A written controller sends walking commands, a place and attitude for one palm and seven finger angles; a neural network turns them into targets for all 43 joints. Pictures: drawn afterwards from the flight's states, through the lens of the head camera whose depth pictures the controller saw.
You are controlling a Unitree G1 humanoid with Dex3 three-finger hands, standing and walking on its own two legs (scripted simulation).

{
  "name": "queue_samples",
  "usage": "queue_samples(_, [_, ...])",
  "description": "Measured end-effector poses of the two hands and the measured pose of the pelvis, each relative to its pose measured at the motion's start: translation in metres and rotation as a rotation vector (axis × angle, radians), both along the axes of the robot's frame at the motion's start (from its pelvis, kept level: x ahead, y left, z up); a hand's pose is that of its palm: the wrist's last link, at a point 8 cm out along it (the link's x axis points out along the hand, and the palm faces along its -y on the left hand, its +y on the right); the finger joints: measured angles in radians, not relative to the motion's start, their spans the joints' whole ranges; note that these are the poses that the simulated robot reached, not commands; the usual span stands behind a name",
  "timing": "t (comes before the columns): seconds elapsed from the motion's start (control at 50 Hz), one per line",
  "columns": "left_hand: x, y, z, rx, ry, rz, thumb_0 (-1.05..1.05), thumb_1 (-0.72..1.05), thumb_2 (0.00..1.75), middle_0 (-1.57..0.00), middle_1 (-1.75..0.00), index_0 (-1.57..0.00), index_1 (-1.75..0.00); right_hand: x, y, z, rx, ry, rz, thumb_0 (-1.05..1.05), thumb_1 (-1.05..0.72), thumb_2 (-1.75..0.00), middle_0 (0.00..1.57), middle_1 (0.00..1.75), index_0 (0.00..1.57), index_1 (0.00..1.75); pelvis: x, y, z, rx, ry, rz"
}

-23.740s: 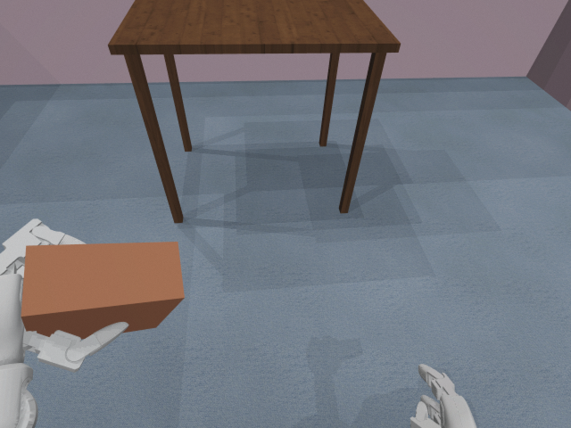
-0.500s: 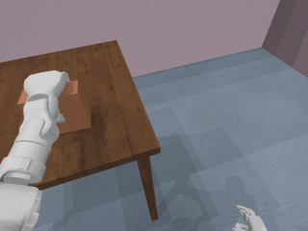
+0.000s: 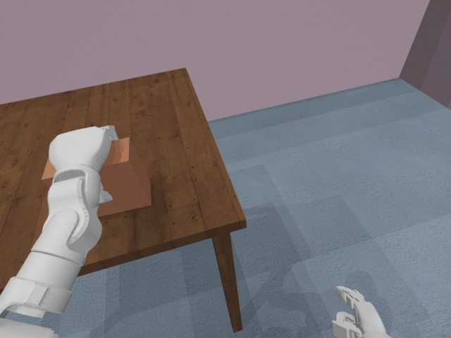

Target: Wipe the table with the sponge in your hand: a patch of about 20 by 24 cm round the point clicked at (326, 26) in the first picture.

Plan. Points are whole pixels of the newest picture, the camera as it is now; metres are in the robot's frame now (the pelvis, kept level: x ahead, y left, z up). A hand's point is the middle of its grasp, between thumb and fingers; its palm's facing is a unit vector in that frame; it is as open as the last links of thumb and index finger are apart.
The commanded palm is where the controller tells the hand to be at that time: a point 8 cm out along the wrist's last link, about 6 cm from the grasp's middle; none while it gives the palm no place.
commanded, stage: wipe back along the middle lane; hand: left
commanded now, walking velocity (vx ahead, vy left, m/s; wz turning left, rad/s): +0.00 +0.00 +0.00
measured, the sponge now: (108, 188) +0.34 +0.28 +0.10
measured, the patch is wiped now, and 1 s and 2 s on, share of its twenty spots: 0.65 0.65 0.75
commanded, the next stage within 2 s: slide across to the third lane in 0.46 s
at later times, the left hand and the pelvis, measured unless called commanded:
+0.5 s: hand (103, 189) +0.30 +0.24 +0.15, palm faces +0.13 -0.01 -0.99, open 10.3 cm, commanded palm +0.24 +0.23 +0.18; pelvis -0.01 -0.01 +0.00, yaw +0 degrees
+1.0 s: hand (124, 190) +0.29 +0.20 +0.15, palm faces +0.09 -0.03 -1.00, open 10.3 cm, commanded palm +0.26 +0.18 +0.21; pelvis -0.02 -0.02 +0.00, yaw +1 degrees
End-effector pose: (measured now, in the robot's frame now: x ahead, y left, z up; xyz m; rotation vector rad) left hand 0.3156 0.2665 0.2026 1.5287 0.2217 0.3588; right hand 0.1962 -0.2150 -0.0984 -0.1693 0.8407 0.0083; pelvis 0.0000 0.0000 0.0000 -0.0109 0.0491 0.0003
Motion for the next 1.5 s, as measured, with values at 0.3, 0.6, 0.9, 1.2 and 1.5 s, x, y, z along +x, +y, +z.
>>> queue_samples(0.3, [-0.029, -0.016, -0.001, -0.001, -0.022, 0.031, 0.0, -0.51, 1.03, -0.69, -1.32, -0.71, -1.33, 0.019, 0.013, 0.011, 0.032, -0.072, 0.054, 0.01, -0.91, -0.9, 0.2, 0.3, 0.2, 0.3, -0.008, -0.005, 0.0, 0.006, -0.024, 0.002])
queue_samples(0.6, [-0.056, -0.036, -0.002, -0.01, -0.056, 0.006, 0.0, -0.5, 1.03, -0.68, -1.33, -0.7, -1.33, 0.02, 0.007, 0.01, 0.061, -0.088, 0.062, 0.01, -0.91, -0.9, 0.2, 0.3, 0.2, 0.3, -0.008, -0.014, 0.0, 0.011, -0.04, -0.012])
queue_samples(0.9, [-0.048, -0.051, 0.0, -0.013, 0.003, 0.028, -0.01, -0.5, 1.03, -0.68, -1.33, -0.7, -1.33, 0.026, 0.003, 0.013, 0.036, -0.097, 0.087, 0.01, -0.91, -0.9, 0.2, 0.3, 0.2, 0.3, -0.015, -0.023, 0.0, 0.017, -0.054, 0.012])
queue_samples(1.2, [-0.036, -0.099, 0.005, -0.039, -0.039, -0.082, -0.02, -0.51, 1.03, -0.69, -1.32, -0.71, -1.32, 0.026, 0.019, 0.017, 0.087, -0.098, 0.127, 0.01, -0.91, -0.9, 0.2, 0.3, 0.2, 0.3, -0.02, -0.026, 0.001, 0.021, -0.065, 0.004])
queue_samples(1.5, [-0.014, -0.111, 0.001, -0.012, -0.002, -0.045, -0.02, -0.51, 1.03, -0.7, -1.32, -0.71, -1.32, 0.014, 0.0, 0.015, 0.058, -0.073, 0.093, 0.01, -0.91, -0.9, 0.2, 0.3, 0.2, 0.3, -0.023, -0.032, 0.001, 0.025, -0.062, -0.002])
